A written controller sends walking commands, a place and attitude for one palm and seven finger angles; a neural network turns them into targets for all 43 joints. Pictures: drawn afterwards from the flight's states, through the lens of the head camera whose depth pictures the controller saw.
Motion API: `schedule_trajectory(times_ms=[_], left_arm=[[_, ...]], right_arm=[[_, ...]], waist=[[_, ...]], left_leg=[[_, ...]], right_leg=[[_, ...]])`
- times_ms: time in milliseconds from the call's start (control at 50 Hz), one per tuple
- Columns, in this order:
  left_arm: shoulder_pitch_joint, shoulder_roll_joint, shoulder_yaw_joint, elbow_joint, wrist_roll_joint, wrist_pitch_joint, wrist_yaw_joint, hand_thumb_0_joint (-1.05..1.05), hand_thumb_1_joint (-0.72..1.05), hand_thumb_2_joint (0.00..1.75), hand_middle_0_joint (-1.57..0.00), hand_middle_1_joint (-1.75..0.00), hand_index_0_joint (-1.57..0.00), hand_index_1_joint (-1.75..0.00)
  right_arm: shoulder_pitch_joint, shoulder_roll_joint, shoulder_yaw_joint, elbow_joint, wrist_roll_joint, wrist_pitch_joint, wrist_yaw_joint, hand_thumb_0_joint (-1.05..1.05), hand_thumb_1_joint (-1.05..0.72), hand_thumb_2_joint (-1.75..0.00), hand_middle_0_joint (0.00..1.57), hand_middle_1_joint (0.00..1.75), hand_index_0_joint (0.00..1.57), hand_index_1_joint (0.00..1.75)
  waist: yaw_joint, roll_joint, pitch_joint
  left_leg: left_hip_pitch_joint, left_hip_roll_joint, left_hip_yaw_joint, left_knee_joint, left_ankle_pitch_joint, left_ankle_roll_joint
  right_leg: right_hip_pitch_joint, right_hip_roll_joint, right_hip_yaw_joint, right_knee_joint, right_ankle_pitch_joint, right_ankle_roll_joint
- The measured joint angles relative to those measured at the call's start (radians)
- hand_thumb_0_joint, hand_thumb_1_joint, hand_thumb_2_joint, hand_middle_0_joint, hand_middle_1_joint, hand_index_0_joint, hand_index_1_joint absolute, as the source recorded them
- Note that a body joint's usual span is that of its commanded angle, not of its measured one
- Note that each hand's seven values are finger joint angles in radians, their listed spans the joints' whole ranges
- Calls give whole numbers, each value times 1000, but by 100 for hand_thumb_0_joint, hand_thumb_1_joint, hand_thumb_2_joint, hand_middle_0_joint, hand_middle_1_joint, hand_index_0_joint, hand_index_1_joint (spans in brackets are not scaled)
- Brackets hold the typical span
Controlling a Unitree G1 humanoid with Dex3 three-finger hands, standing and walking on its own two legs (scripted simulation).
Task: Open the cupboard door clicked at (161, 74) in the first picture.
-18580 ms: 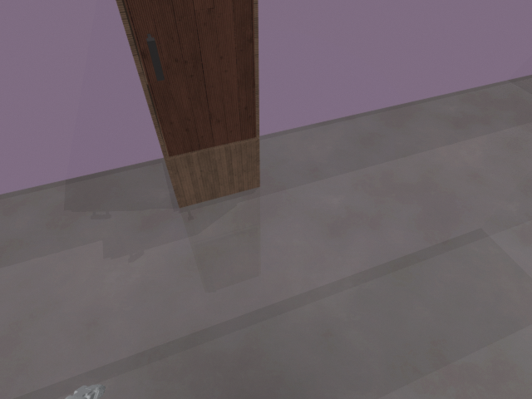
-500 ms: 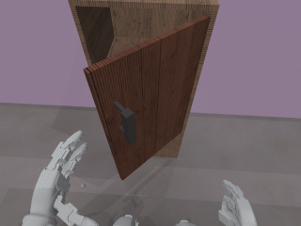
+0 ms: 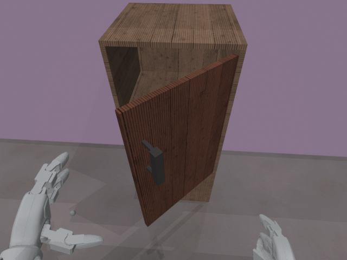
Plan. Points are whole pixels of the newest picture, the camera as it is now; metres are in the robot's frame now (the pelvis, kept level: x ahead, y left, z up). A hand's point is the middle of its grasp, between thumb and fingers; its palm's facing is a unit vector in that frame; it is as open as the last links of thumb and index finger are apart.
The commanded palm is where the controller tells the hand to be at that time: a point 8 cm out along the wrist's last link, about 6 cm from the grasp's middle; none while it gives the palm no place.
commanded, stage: draw the hand back to the body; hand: left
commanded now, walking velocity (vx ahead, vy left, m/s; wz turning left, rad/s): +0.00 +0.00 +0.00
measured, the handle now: (152, 162) +0.35 +0.09 +0.04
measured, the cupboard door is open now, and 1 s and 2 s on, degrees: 45 45 45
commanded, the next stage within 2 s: step back with the hand held close in 0.92 s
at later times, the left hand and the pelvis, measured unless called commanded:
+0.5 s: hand (35, 170) +0.21 +0.26 +0.18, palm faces +0.41 -0.81 -0.42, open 9.5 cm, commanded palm +0.17 +0.30 +0.20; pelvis +0.02 +0.00 +0.04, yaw -1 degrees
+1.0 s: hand (36, 170) +0.21 +0.25 +0.20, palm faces +0.44 -0.80 -0.40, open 7.4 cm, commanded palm +0.16 +0.28 +0.21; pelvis +0.01 -0.01 +0.04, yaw -1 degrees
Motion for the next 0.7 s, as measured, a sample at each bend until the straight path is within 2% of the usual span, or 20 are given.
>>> schedule_trajectory(times_ms=[80,200,380,600,700], left_arm=[[-6,5,0,5,37,22,55,-1,-19,43,-17,-30,-17,-30],[-48,11,34,24,53,24,83,-1,1,52,-18,-30,-18,-30],[-80,26,105,19,49,10,79,0,32,65,-19,-30,-19,-30],[-147,46,200,27,37,-11,76,1,70,81,-21,-30,-20,-30],[-155,27,198,50,33,-12,71,1,81,86,-21,-30,-20,-30]], right_arm=[[-8,2,8,25,-8,3,-9,1,-91,-90,20,30,20,30],[-23,2,17,71,-15,-7,-8,1,-91,-90,20,30,20,30],[-53,2,7,117,-24,-14,12,1,-91,-90,20,30,20,30],[-85,-6,-12,147,-29,1,28,1,-91,-90,20,30,20,30],[-91,-6,-19,151,-29,16,34,1,-91,-90,20,30,20,30]], waist=[[8,1,28],[16,-3,65],[23,-6,94],[36,2,112],[35,4,121]], left_leg=[[80,-6,9,-81,31,5],[187,-14,18,-189,72,10],[309,-16,32,-321,117,10],[379,-11,34,-408,155,3],[393,-6,35,-428,167,-1]], right_leg=[[77,-5,9,-76,30,5],[178,-14,19,-175,67,10],[290,-15,33,-296,112,13],[355,-10,35,-375,146,7],[367,-5,35,-392,157,2]])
